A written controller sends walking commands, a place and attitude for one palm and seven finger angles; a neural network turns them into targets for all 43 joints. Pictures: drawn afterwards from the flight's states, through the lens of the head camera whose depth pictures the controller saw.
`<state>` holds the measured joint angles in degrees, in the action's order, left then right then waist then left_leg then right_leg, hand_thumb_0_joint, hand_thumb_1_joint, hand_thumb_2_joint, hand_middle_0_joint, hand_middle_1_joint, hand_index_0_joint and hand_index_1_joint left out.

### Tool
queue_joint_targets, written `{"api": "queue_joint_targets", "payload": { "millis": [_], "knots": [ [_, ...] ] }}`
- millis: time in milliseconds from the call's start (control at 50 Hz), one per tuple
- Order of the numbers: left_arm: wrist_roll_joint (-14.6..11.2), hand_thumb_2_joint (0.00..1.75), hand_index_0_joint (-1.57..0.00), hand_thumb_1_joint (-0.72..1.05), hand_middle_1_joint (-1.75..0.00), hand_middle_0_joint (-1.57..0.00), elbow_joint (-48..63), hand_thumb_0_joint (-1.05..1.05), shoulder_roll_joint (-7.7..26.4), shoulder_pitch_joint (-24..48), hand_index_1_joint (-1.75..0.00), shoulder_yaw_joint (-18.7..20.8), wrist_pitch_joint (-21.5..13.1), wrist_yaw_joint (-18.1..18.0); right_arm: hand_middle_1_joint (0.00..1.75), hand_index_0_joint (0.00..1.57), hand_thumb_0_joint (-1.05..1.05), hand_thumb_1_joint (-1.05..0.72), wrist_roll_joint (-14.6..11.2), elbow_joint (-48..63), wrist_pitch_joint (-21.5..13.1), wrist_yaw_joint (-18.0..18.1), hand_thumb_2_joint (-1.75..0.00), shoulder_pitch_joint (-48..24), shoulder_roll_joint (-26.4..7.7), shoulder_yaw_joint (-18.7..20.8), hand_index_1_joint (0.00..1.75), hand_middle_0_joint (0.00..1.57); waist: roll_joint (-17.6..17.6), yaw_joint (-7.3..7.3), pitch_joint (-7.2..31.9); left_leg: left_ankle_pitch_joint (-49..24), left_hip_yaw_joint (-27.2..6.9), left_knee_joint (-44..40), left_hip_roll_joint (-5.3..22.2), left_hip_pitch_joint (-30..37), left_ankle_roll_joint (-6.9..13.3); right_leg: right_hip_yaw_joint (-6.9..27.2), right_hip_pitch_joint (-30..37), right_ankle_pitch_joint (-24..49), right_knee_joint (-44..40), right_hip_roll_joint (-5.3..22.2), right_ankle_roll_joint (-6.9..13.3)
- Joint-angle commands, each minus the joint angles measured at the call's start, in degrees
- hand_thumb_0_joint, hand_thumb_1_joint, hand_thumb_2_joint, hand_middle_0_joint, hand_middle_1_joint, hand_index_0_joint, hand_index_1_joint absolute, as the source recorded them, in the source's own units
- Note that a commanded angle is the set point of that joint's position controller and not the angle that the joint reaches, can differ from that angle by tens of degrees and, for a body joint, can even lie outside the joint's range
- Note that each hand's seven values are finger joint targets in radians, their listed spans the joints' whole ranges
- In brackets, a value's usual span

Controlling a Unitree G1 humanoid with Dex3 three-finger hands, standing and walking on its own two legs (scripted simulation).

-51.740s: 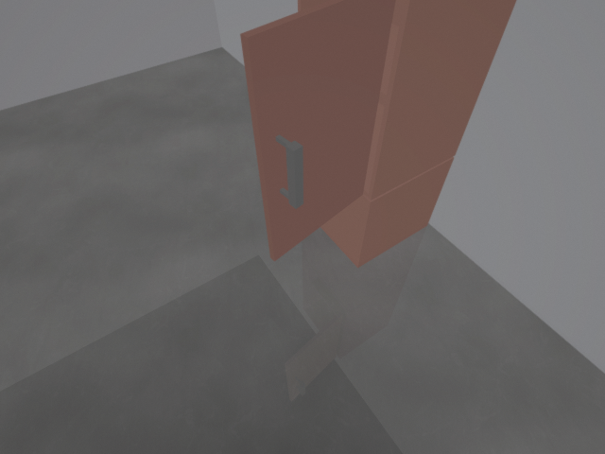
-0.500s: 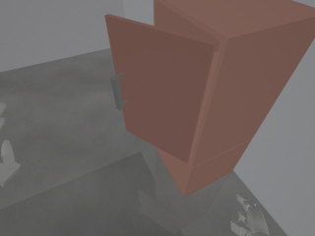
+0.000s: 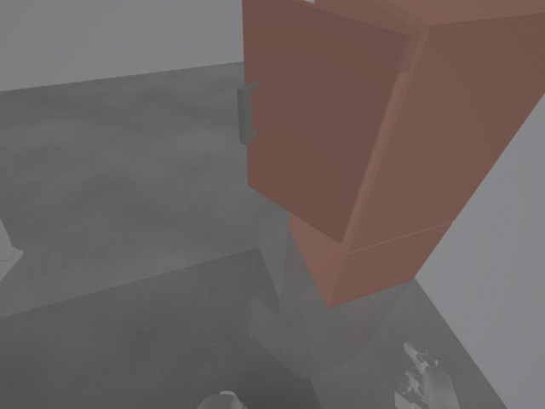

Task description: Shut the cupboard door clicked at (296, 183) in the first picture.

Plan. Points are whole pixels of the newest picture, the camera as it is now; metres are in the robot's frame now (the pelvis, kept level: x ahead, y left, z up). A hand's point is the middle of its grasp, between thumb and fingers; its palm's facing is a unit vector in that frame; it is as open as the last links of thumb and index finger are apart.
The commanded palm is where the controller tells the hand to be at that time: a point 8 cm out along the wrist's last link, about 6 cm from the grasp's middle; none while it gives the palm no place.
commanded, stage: stop stepping back and stand still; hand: left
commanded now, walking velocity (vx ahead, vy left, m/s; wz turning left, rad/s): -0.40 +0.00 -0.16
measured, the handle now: (249, 113) +0.80 +0.13 -0.01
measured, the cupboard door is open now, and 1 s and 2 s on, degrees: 31 31 31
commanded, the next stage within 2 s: let the arm hang, fingers relaxed in 0.96 s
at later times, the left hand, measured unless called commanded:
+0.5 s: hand out of the picture +0.13 +0.28 +0.18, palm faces +0.45 -0.82 -0.36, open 7.4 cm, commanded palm +0.06 +0.31 +0.20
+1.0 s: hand out of the picture +0.12 +0.28 +0.18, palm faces +0.37 -0.82 -0.43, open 7.4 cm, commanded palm +0.06 +0.32 +0.20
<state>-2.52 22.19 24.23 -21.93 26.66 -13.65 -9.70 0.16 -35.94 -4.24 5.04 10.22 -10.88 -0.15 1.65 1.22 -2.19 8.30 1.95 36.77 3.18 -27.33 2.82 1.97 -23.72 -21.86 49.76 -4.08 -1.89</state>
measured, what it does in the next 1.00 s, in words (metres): walks backwards: right foot, then left foot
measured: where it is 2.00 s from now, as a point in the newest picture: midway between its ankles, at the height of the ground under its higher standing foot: outside the picture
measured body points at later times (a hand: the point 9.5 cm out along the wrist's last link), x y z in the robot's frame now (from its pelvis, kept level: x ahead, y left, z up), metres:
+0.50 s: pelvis -0.09 +0.02 +0.02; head -0.10 +0.03 +0.47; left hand +0.10 +0.32 +0.20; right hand +0.05 -0.22 -0.06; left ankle +0.04 +0.10 -0.71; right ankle -0.10 -0.07 -0.71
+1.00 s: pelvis -0.10 +0.03 +0.01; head -0.10 +0.05 +0.46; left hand +0.10 +0.32 +0.20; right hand +0.01 -0.20 -0.08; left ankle -0.07 +0.15 -0.72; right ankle -0.09 -0.06 -0.72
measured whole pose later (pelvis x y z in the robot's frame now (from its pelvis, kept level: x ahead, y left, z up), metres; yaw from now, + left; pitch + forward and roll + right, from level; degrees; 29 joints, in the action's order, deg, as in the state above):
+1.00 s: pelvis -0.10 +0.03 +0.01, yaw -4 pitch -1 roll +0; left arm -1.8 27.9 23.9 -31.2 23.2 -9.7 -10.0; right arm 0.6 -36.9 -5.5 3.2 16.1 -8.6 -2.6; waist -3.1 -1.2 0.4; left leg 15.3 4.8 32.2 2.1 -16.0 0.3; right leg -2.4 -16.1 -18.0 33.1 -1.0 0.4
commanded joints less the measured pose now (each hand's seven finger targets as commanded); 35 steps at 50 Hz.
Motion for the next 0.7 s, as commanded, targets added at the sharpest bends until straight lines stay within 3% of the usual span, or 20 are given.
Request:
{"api": "queue_joint_targets", "payload": {
  "millis": [0, 20, 40, 60, 80, 100, 120, 140, 160, 220, 240, 320, 400, 460, 500, 520, 540, 580, 620, 680],
  "knots": [
    [0.1, 0.90, -0.20, 0.90, -0.30, -0.20, 18.4, 0.00, 9.0, -1.3, -0.30, 4.7, -4.0, 1.3, 0.30, 0.20, 0.00, -0.90, -0.8, 10.2, -3.9, -1.1, -0.90, -5.8, -9.4, 3.9, 0.30, 0.20, 8.6, -0.25, 7.6, 26.1, -8.9, -16.4, 12.8, -11.3, 4.0, 0.5, 16.9, -0.8, -7.0, 1.3, 1.1],
    [-0.3, 0.90, -0.20, 0.90, -0.30, -0.20, 20.1, 0.00, 9.6, -3.9, -0.30, 5.0, -4.0, 1.5, 0.30, 0.20, 0.00, -0.90, -1.0, 10.7, -4.0, -1.5, -0.90, -5.2, -9.2, 3.7, 0.30, 0.20, 7.5, -0.25, 7.8, 27.7, -5.1, -13.3, 9.5, -8.0, 1.2, 1.5, 14.2, -3.2, -14.1, 2.5, 2.5],
    [-0.2, 0.90, -0.20, 0.90, -0.30, -0.20, 22.3, 0.00, 12.6, -6.4, -0.30, 7.5, -4.1, 1.2, 0.30, 0.20, 0.00, -0.90, -0.9, 11.3, -4.2, -1.7, -0.90, -4.0, -8.8, 3.9, 0.30, 0.20, 2.8, -0.49, 7.9, 25.7, -1.5, -6.3, 4.2, -3.2, -1.4, 8.2, 8.8, -6.7, -23.7, 5.6, 4.5],
    [-1.0, 0.90, -0.20, 0.90, -0.30, -0.20, 23.9, 0.00, 12.1, -6.8, -0.30, 6.5, -4.4, 1.1, 0.30, 0.20, 0.00, -0.90, -1.0, 11.0, -4.4, -1.9, -0.90, -3.8, -6.7, 3.1, 0.30, 0.20, -3.3, -1.22, 6.3, 17.8, 1.9, 3.0, -0.5, 2.7, -4.3, 17.9, -0.1, -7.8, -31.3, 12.5, 8.5],
    [-1.2, 0.90, -0.20, 0.90, -0.30, -0.20, 25.2, 0.00, 15.1, -5.3, -0.30, 8.4, -5.3, 0.2, 0.30, 0.20, 0.00, -0.90, -0.4, 9.8, -4.4, -2.1, -0.90, -3.2, -6.3, 2.4, 0.30, 0.20, -6.5, -1.29, 7.0, 11.6, 1.9, 9.0, -1.2, 6.4, -4.9, 22.1, -2.1, 3.1, -34.4, 18.4, 10.6],
    [-0.8, 0.90, -0.20, 0.90, -0.30, -0.20, 25.4, 0.00, 15.3, -4.5, -0.30, 8.1, -6.1, -0.5, 0.30, 0.20, 0.00, -0.90, -0.6, 9.6, -4.2, -2.2, -0.90, -2.1, -6.0, 2.1, 0.30, 0.20, -6.3, -1.57, 11.9, 9.1, 0.8, 10.9, -1.4, 4.1, -4.5, 21.3, 7.5, 25.1, -29.6, 19.3, 10.4],
    [-0.7, 0.90, -0.20, 0.90, -0.30, -0.20, 25.2, 0.00, 15.3, -5.7, -0.30, 8.9, -5.2, -1.1, 0.30, 0.20, 0.00, -0.90, -1.2, 9.8, -4.3, -1.9, -0.90, -2.7, -6.0, 2.4, 0.30, 0.20, -9.9, -1.21, 14.7, 7.9, -0.6, 10.1, -2.0, 3.5, -4.0, 21.0, 12.3, 34.5, -24.5, 17.7, 9.0],
    [-0.8, 0.90, -0.20, 0.90, -0.30, -0.20, 25.4, 0.00, 16.8, -5.6, -0.30, 11.2, -4.3, -1.6, 0.30, 0.20, 0.00, -0.90, -0.7, 9.1, -4.2, -1.6, -0.90, -2.4, -6.6, 2.6, 0.30, 0.20, -8.6, -1.84, 16.8, 6.1, -0.8, 6.4, -2.0, 7.4, -3.6, 18.2, 11.6, 32.5, -22.4, 16.7, 8.3],
    [-1.0, 0.90, -0.20, 0.90, -0.30, -0.20, 22.1, 0.00, 14.7, -8.8, -0.30, 10.3, -3.6, -1.7, 0.30, 0.20, 0.00, -0.90, -0.5, 8.5, -3.7, -1.0, -0.90, -1.3, -6.2, 2.4, 0.30, 0.20, -6.5, -2.41, 15.1, 4.9, -1.3, -0.2, -1.7, 11.4, -3.0, 12.2, 9.0, 21.9, -21.8, 14.4, 7.1],
    [-1.0, 0.90, -0.20, 0.90, -0.30, -0.20, 13.8, 0.00, 11.4, -6.7, -0.30, 8.1, -2.7, -1.6, 0.30, 0.20, 0.00, -0.90, -0.6, 7.8, -3.5, 0.3, -0.90, -2.1, -8.2, 1.9, 0.30, 0.20, 3.6, -2.23, 5.2, 15.4, -7.0, -12.4, 2.8, 12.1, -0.4, 6.4, 1.6, -1.6, -25.3, 5.8, 3.3],
    [-0.7, 0.90, -0.20, 0.90, -0.30, -0.20, 11.0, 0.00, 10.2, -5.3, -0.30, 7.0, -2.5, -1.4, 0.30, 0.20, 0.00, -0.90, -1.0, 7.8, -3.8, 0.6, -0.90, -1.9, -9.0, 2.4, 0.30, 0.20, 2.5, -2.50, 2.0, 19.5, -9.8, -15.3, 4.1, 9.3, 0.0, 5.4, 2.7, -1.9, -25.8, 4.3, 2.7],
    [0.5, 0.90, -0.20, 0.90, -0.30, -0.20, 6.7, 0.00, 7.3, -3.4, -0.30, 2.8, -0.9, -0.7, 0.30, 0.20, 0.00, -0.90, -0.9, 7.9, -3.9, 1.1, -0.90, -1.7, -9.5, 2.0, 0.30, 0.20, 11.3, -1.58, -0.7, 42.5, -17.3, -33.3, 9.8, -4.6, -0.2, -4.1, 12.7, -2.7, -12.2, -1.1, 1.8],
    [0.4, 0.90, -0.20, 0.90, -0.30, -0.20, 15.1, 0.00, 6.0, -0.2, -0.30, -2.2, -0.5, -0.2, 0.30, 0.20, 0.00, -0.90, -0.5, 8.4, -5.2, 0.4, -0.90, -1.6, -8.7, 1.9, 0.30, 0.20, 6.1, -1.34, 4.8, 30.7, -11.0, -29.0, 7.1, 4.9, -1.7, -4.7, 14.2, -0.1, -20.1, -0.3, 2.3],
    [0.3, 0.90, -0.20, 0.90, -0.30, -0.20, 22.5, 0.00, 9.7, -2.5, -0.30, 0.7, -0.1, -0.7, 0.30, 0.20, 0.00, -0.90, 0.4, 9.0, -5.4, 0.1, -0.90, -2.3, -8.1, 1.7, 0.30, 0.20, 6.1, -1.69, 9.3, 22.5, -6.4, -22.5, 3.8, 9.7, -2.1, -2.9, 15.7, 1.0, -26.1, 2.0, 3.9],
    [-0.1, 0.90, -0.20, 0.90, -0.30, -0.20, 24.3, 0.00, 12.2, -4.6, -0.30, 4.2, -0.2, -1.2, 0.30, 0.20, 0.00, -0.90, 1.0, 9.0, -4.6, -0.2, -0.90, -2.1, -7.7, 2.0, 0.30, 0.20, 4.7, -1.95, 10.8, 17.7, -3.0, -13.6, 1.0, 10.9, -2.3, 3.5, 13.5, -2.6, -30.1, 6.3, 6.9],
    [-0.3, 0.90, -0.20, 0.90, -0.30, -0.20, 22.7, 0.00, 12.7, -6.1, -0.30, 5.4, 0.0, -1.4, 0.30, 0.20, 0.00, -0.90, 1.3, 8.9, -3.9, -0.4, -0.90, -2.6, -7.4, 2.2, 0.30, 0.20, 0.5, -1.86, 10.6, 17.2, -1.2, -7.5, -0.6, 10.8, -2.7, 9.8, 9.8, -12.1, -33.3, 9.8, 8.8],
    [-0.3, 0.90, -0.20, 0.90, -0.30, -0.20, 22.1, 0.00, 14.6, -8.0, -0.30, 7.8, 0.5, -1.7, 0.30, 0.20, 0.00, -0.90, 1.2, 8.3, -2.8, -0.4, -0.90, -2.2, -7.7, 3.0, 0.30, 0.20, -5.3, -1.39, 9.2, 15.1, -0.1, 2.5, -1.9, 9.9, -3.5, 18.7, 4.5, -22.6, -37.9, 15.1, 12.1],
    [-0.5, 0.90, -0.20, 0.90, -0.30, -0.20, 19.3, 0.00, 12.2, -8.5, -0.30, 6.4, 0.8, -1.9, 0.30, 0.20, 0.00, -0.90, 0.6, 7.8, -0.6, -0.5, -0.90, -1.9, -7.3, 3.0, 0.30, 0.20, -9.1, -1.73, 2.4, 13.1, -0.5, 17.1, -2.5, 1.9, -4.0, 24.5, -1.1, -26.3, -41.8, 21.5, 16.4],
    [-0.6, 0.90, -0.20, 0.90, -0.30, -0.20, 15.9, 0.00, 12.0, -5.1, -0.30, 6.0, -0.1, -1.6, 0.30, 0.20, 0.00, -0.90, 0.3, 7.6, -0.5, -0.4, -0.90, -1.7, -7.0, 2.1, 0.30, 0.20, -6.1, -2.65, -0.5, 12.8, -1.8, 16.6, -0.4, -1.4, -3.5, 20.4, -1.0, -21.8, -39.9, 20.5, 14.8],
    [0.5, 0.90, -0.20, 0.90, -0.30, -0.20, 10.0, 0.00, 10.2, -0.2, -0.30, 3.4, -0.1, -2.1, 0.30, 0.20, 0.00, -0.90, 0.3, 6.7, -1.1, 0.5, -0.90, -1.5, -6.4, 1.3, 0.30, 0.20, -5.1, -2.37, -2.0, 13.5, 1.2, 1.8, -0.2, 8.5, -1.9, 12.9, -4.8, -21.8, -36.3, 16.5, 11.3]
  ]
}}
